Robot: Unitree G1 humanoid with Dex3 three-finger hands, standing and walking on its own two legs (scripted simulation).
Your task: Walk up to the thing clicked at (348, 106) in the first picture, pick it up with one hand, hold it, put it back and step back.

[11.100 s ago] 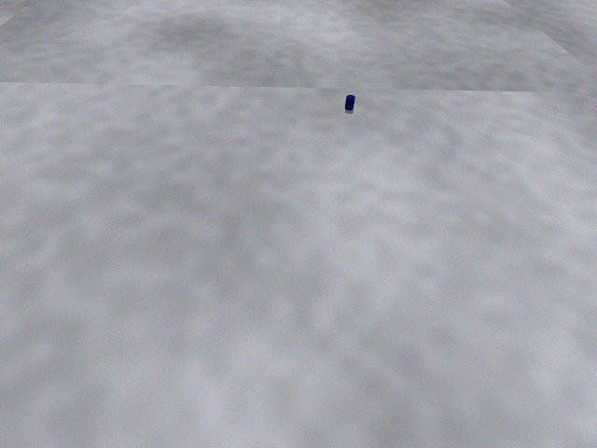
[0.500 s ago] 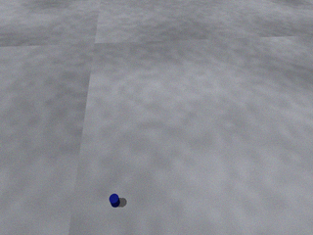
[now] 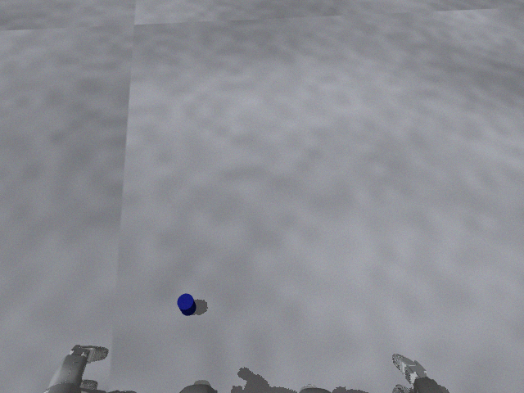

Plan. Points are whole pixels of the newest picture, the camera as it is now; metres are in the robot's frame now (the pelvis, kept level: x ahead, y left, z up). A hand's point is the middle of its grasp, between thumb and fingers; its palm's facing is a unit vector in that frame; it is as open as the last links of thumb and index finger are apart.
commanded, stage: rise first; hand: left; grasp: from above
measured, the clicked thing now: (187, 304) +0.44 +0.23 -0.70
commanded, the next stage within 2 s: none
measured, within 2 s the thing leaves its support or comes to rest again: neither
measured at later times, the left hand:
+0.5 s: hand out of the picture +0.14 +0.26 -0.20, palm faces -0.16 -0.86 -0.48, open 14.1 cm
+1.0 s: hand (126, 365) +0.21 +0.28 -0.34, palm faces -0.40 -0.55 -0.73, open 14.0 cm
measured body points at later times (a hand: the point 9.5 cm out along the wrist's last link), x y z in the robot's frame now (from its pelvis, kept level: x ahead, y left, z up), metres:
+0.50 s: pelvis +0.00 +0.00 -0.06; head +0.11 +0.02 +0.37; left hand +0.15 +0.30 -0.17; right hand +0.18 -0.24 -0.15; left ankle +0.01 +0.12 -0.71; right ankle +0.00 -0.14 -0.71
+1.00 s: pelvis -0.05 +0.00 -0.20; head +0.12 +0.02 +0.21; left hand +0.23 +0.31 -0.30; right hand +0.16 -0.27 -0.30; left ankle +0.01 +0.12 -0.71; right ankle +0.00 -0.14 -0.71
